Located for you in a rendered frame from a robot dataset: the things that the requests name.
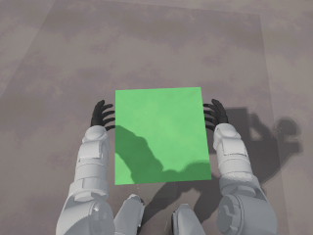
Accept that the carton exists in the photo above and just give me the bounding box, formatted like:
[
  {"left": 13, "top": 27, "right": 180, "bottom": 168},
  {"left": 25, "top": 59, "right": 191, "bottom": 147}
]
[{"left": 114, "top": 87, "right": 212, "bottom": 185}]

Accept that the robot left hand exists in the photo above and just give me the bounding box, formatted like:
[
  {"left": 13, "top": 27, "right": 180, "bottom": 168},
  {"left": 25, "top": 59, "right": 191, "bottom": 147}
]
[{"left": 90, "top": 100, "right": 115, "bottom": 131}]

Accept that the robot right hand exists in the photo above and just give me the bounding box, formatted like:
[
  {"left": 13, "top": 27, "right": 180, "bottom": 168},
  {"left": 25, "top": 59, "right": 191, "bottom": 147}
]
[{"left": 203, "top": 99, "right": 229, "bottom": 132}]

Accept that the robot right upper arm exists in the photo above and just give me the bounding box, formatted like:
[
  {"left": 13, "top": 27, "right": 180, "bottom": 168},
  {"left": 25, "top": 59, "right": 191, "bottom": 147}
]
[{"left": 216, "top": 193, "right": 285, "bottom": 235}]

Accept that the right robot shin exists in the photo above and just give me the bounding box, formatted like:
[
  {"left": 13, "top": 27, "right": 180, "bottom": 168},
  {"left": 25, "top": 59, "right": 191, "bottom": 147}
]
[{"left": 177, "top": 204, "right": 190, "bottom": 211}]

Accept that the robot right forearm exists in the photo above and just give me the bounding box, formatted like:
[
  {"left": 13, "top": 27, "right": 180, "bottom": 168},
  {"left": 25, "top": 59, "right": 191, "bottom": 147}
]
[{"left": 213, "top": 123, "right": 278, "bottom": 234}]

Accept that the robot left upper arm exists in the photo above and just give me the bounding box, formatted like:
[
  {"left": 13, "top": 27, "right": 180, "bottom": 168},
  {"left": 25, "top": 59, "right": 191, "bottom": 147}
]
[{"left": 57, "top": 199, "right": 115, "bottom": 235}]

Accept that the left robot thigh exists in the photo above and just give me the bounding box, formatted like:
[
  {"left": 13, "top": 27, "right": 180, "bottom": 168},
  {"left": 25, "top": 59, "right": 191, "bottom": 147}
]
[{"left": 113, "top": 199, "right": 145, "bottom": 235}]

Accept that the robot left forearm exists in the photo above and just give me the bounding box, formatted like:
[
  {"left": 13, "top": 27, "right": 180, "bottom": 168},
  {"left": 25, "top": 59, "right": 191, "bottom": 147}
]
[{"left": 56, "top": 125, "right": 111, "bottom": 235}]

